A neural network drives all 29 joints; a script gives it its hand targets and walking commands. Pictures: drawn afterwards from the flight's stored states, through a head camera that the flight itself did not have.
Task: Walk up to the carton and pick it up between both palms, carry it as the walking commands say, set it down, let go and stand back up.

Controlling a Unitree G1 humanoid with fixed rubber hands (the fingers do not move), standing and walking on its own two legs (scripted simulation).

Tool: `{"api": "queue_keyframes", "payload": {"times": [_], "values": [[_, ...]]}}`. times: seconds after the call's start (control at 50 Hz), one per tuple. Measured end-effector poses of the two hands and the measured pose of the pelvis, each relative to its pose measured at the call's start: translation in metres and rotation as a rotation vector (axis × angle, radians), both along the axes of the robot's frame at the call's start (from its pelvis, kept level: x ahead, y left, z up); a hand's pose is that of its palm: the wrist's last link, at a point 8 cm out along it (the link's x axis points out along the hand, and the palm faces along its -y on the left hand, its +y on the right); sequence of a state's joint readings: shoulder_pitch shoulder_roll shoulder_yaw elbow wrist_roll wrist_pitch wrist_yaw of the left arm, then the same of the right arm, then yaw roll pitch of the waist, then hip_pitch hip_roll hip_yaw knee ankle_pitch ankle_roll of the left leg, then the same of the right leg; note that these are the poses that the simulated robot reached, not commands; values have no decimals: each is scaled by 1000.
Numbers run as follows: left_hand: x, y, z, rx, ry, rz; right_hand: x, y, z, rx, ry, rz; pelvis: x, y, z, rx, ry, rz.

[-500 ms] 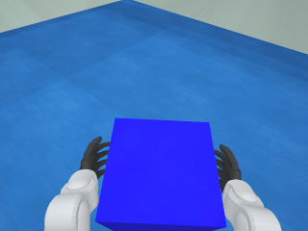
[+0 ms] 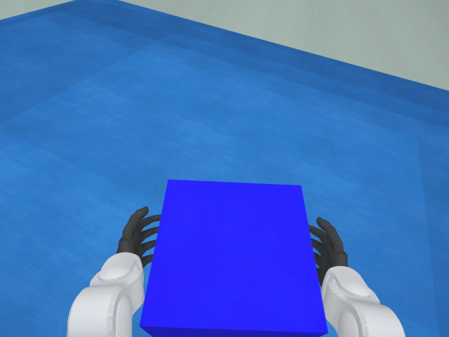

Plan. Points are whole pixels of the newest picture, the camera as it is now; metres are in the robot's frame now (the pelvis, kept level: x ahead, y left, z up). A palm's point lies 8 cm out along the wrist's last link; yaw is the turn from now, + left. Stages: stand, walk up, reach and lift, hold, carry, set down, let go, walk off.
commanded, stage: carry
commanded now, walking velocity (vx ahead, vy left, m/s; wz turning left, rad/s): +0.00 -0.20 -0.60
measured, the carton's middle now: (229, 272) +0.24 +0.01 +0.02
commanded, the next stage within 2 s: none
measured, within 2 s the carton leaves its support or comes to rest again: neither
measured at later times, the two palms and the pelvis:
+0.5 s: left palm (296, 276) +0.23 -0.09 +0.07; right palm out of the picture +0.14 -0.38 +0.07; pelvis -0.04 -0.17 -0.01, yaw -16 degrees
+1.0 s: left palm out of the picture +0.15 -0.33 +0.08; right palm out of the picture -0.03 -0.56 +0.08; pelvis -0.13 -0.30 -0.02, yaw -35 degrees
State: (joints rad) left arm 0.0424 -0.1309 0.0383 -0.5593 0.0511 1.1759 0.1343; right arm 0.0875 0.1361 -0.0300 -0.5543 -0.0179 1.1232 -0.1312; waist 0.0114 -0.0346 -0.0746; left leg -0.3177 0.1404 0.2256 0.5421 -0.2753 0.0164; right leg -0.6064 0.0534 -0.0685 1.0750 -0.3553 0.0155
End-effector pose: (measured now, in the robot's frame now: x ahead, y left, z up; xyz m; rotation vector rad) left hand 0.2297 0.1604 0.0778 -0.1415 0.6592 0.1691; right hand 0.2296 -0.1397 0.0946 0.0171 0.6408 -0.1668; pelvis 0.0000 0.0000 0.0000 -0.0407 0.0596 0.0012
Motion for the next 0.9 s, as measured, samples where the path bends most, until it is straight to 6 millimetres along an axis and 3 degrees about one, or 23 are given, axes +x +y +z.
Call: {"api": "queue_keyframes", "payload": {"times": [0.1, 0.18, 0.26, 0.32, 0.4, 0.56, 0.66, 0.8, 0.9], "values": [[16, -54, 12, 3, -25, -117, -19, -52, 10, -3, -24, -113, -6, -27, 5, -31, -1, -74], [21, -106, 13, 15, -36, -183, -34, -101, 8, 9, -34, -178, -10, -62, 2, -32, 5, -136], [20, -165, 4, 48, -52, -228, -47, -158, -12, 40, -52, -223, -13, -107, -18, -7, 3, -175], [15, -200, -10, 97, 6, -271, -61, -190, -33, 89, 7, -264, -20, -128, -20, 9, 1, -203], [4, -227, -14, 110, 44, -294, -79, -216, -40, 109, 44, -292, -31, -148, -15, 27, -2, -243], [-7, -267, -11, 36, -21, -316, -98, -253, -18, 37, -20, -316, -47, -183, -15, 26, 8, -311], [-15, -293, -12, -7, 2, -365, -121, -273, -9, -9, 2, -364, -57, -200, -10, 22, 2, -385], [-23, -362, 8, -4, -14, -528, -176, -320, 7, -10, -11, -524, -78, -223, 5, -20, -1, -491], [-43, -421, 13, -1, -34, -613, -217, -365, 9, -10, -30, -606, -102, -256, 3, -31, 11, -564]]}}
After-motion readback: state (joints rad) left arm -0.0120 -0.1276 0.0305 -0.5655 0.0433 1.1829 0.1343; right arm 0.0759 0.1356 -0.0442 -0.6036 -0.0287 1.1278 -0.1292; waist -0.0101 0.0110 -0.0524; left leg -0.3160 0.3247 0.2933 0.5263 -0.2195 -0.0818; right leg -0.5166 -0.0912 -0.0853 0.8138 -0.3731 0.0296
